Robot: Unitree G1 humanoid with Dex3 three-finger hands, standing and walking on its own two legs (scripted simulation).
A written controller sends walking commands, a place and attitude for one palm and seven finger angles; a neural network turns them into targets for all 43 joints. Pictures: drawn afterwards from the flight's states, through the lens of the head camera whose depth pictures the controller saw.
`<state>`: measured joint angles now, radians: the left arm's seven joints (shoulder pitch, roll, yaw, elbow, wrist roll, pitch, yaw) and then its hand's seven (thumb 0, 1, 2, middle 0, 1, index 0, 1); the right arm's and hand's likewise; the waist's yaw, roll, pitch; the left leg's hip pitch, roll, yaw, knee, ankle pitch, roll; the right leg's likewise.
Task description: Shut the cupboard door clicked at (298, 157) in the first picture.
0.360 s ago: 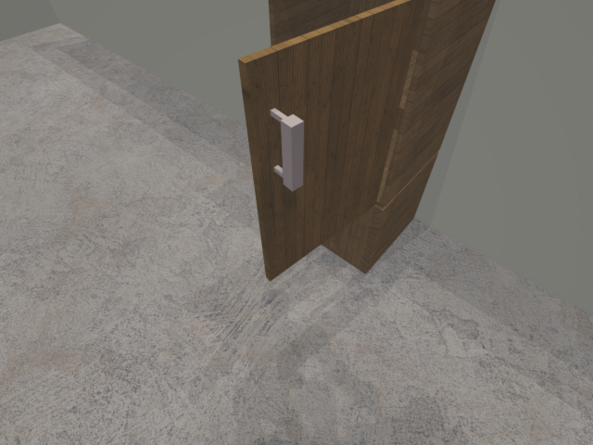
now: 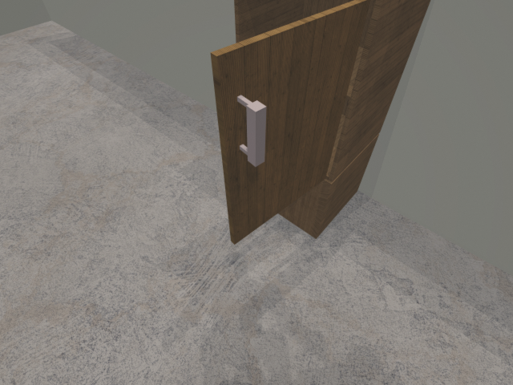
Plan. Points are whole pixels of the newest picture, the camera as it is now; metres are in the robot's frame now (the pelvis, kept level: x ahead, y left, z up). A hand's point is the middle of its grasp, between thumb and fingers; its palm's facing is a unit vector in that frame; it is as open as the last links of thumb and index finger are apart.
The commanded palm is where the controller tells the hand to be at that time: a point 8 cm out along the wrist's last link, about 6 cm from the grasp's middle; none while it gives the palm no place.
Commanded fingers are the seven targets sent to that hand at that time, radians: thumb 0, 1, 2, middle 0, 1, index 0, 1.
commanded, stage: look at it before walking up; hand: left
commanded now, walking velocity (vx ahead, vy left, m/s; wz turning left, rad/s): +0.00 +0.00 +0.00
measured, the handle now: (249, 130) +0.57 +0.05 +0.08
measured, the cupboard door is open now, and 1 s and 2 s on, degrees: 82 82 82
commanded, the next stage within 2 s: walk around to get in front in 0.48 s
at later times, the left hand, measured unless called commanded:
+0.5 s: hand out of the picture +0.07 +0.24 -0.16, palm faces -0.01 -0.95 -0.31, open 7.4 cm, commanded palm none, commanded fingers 0.00 0.90 0.90 -0.20 -0.30 -0.20 -0.30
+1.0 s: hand out of the picture +0.06 +0.19 -0.19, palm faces -0.13 -0.96 -0.26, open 7.4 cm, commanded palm none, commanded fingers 0.00 0.90 0.90 -0.20 -0.30 -0.20 -0.30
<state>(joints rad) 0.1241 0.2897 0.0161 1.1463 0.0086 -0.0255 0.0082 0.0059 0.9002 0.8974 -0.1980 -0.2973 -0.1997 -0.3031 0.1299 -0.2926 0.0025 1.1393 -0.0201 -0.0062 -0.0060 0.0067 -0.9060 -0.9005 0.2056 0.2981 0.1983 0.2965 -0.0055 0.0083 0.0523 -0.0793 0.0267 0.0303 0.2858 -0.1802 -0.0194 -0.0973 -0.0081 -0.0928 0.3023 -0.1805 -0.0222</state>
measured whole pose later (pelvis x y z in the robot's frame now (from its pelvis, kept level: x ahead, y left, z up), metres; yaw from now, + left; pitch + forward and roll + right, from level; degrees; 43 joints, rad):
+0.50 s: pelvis +0.00 +0.00 +0.00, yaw +0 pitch -1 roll +0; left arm 0.12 0.30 0.01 1.15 0.01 -0.03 0.01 0.01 0.90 0.90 -0.20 -0.30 -0.20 -0.30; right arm 0.13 -0.30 0.00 1.14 -0.02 -0.01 0.00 0.01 -0.91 -0.90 0.21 0.30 0.20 0.30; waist -0.01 0.01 0.05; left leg -0.08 0.02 0.03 0.28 -0.18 -0.01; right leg -0.10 -0.02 -0.09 0.30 -0.18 -0.01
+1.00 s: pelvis -0.02 -0.01 -0.02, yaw -10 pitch -1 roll +2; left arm 0.17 0.22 0.06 1.02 0.02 0.07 -0.01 0.01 0.90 0.90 -0.20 -0.30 -0.20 -0.30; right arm 0.18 -0.21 -0.03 1.03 -0.03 0.03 -0.03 0.01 -0.91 -0.90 0.21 0.30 0.20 0.30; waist 0.01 -0.02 0.12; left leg -0.18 0.07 0.19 0.54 -0.32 -0.02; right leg -0.34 0.00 0.01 0.76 -0.41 -0.01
